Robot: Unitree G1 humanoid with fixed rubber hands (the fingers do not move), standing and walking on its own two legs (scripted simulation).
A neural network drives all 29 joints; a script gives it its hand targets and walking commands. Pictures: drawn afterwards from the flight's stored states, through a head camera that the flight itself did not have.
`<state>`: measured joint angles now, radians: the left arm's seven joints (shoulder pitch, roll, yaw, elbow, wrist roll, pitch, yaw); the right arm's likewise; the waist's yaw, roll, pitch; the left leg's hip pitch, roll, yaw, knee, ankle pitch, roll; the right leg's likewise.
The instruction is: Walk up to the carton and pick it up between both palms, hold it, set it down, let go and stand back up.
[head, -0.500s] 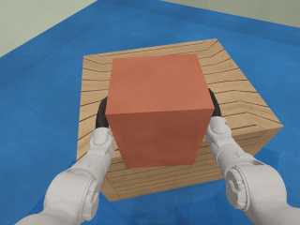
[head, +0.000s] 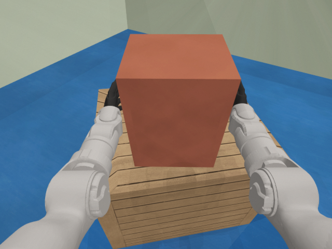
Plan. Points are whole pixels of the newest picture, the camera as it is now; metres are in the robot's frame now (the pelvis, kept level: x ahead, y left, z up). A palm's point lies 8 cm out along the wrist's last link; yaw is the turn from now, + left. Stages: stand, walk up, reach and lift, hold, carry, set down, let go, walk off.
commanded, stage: reach and lift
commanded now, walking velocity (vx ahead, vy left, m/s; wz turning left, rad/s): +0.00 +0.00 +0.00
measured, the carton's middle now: (174, 105) +0.44 -0.01 +0.15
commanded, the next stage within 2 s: hold in 1.62 s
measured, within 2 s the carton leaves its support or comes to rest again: neither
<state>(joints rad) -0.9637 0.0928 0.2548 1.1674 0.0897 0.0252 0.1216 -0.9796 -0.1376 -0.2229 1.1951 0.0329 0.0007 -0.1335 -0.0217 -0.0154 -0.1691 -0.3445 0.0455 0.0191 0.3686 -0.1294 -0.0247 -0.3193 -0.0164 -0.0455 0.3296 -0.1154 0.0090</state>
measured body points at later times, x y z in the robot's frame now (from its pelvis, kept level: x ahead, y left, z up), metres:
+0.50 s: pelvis +0.03 +0.00 +0.00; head +0.01 +0.02 +0.45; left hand +0.42 +0.16 +0.15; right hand +0.43 -0.15 +0.16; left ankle +0.03 +0.13 -0.75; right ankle +0.03 -0.13 -0.75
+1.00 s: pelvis +0.01 +0.00 +0.00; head -0.03 +0.02 +0.45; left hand +0.39 +0.17 +0.18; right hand +0.39 -0.15 +0.17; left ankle +0.03 +0.13 -0.75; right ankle +0.03 -0.13 -0.75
